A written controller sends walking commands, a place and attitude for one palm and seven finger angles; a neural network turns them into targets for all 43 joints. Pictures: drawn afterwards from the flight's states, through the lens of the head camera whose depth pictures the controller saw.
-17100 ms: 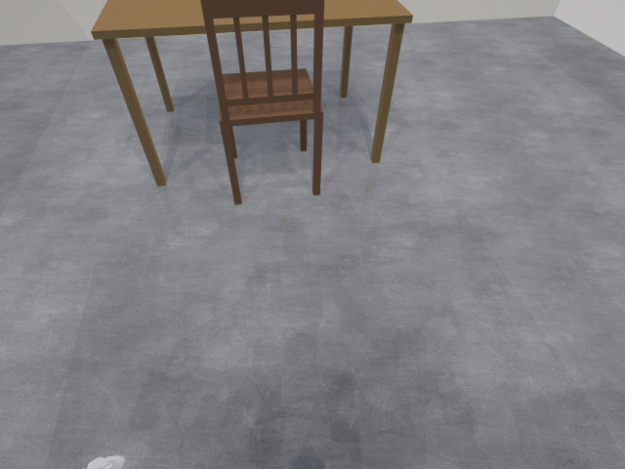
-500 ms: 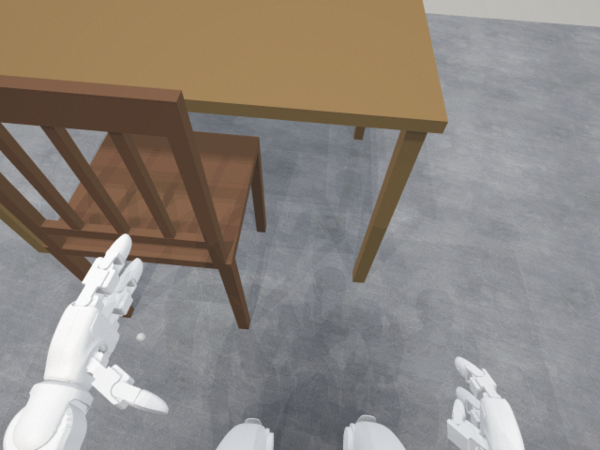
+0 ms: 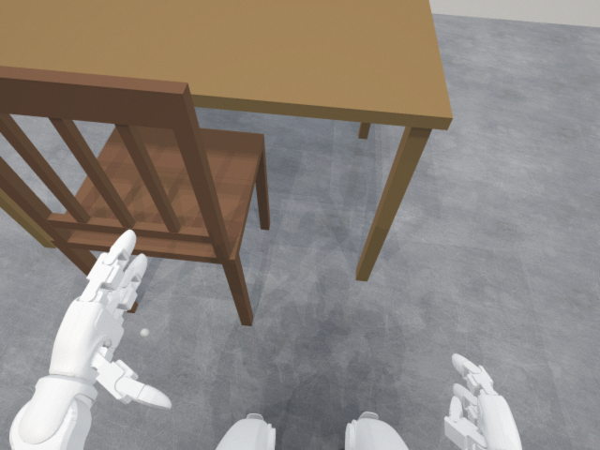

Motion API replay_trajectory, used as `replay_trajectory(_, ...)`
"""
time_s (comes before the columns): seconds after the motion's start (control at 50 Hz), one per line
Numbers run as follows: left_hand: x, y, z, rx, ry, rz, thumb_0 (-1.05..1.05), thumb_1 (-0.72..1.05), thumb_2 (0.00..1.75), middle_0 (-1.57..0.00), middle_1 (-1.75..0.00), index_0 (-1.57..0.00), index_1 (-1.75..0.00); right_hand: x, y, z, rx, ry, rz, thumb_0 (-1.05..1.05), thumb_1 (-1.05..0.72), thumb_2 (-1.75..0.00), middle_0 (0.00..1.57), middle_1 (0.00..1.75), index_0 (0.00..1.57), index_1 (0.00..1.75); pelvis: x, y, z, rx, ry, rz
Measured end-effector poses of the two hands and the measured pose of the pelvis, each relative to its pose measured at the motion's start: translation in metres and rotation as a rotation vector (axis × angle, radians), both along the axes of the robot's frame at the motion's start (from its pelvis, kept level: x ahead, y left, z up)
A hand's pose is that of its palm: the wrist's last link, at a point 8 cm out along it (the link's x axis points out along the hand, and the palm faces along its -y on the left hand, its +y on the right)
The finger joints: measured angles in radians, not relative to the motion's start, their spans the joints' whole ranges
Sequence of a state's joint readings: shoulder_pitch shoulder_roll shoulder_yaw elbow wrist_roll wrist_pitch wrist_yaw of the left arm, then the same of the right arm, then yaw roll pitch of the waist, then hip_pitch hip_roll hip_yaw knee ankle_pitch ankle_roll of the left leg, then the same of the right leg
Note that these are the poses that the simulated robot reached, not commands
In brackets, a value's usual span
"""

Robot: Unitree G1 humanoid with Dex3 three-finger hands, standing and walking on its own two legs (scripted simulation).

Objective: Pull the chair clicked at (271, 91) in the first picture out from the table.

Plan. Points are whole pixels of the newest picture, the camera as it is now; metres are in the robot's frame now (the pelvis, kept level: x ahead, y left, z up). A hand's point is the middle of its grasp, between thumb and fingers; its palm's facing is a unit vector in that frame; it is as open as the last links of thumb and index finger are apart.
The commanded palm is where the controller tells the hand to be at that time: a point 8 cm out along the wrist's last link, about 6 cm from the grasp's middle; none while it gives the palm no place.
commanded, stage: aim the fingers beside a spindle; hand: left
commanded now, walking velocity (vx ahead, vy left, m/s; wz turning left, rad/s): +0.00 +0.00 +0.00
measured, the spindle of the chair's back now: (99, 179) +0.52 +0.38 -0.02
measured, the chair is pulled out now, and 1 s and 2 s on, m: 0.00 0.00 0.00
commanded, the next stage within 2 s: push the fingers through the gap in 1.86 s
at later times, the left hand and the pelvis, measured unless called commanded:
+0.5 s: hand (168, 299) +0.30 +0.19 +0.02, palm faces -0.08 -1.00 -0.04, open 16.9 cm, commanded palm +0.28 +0.24 +0.03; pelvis +0.00 +0.00 -0.01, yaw -1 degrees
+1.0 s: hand (187, 277) +0.34 +0.18 +0.00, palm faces -0.07 -1.00 -0.04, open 16.9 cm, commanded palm +0.32 +0.24 +0.01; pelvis -0.01 +0.00 -0.02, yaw -1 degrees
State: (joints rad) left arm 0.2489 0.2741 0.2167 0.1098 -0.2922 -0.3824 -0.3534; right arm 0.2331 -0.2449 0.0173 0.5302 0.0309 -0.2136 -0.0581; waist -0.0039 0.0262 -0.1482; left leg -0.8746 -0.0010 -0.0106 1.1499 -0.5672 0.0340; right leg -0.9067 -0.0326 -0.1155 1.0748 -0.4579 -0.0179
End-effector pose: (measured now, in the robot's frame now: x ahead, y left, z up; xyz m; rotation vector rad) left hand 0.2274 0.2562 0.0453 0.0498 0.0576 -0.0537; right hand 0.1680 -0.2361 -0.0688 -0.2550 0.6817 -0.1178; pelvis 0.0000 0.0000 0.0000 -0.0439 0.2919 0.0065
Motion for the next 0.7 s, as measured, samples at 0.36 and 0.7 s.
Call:
replay_trajectory(0.36, 0.039, -0.006, -0.015, -0.007, 0.0, -0.021, -0.01, -0.5, 0.3, -0.06, -0.08, -0.06, -0.08, -0.018, -0.006, -0.014, -0.013, 0.073, -0.029, 0.01, -0.9, -0.89, 0.2, 0.3, 0.21, 0.3, -0.002, 0.002, -0.007, 0.002, 0.035, -0.011)
replay_trajectory(0.7, 0.068, -0.018, -0.028, -0.012, -0.014, -0.028, -0.01, -0.5, 0.3, -0.06, -0.08, -0.06, -0.08, -0.024, -0.007, -0.032, -0.009, 0.136, -0.046, 0.01, -0.9, -0.89, 0.2, 0.3, 0.21, 0.3, -0.003, 0.003, -0.015, 0.009, 0.069, -0.018)
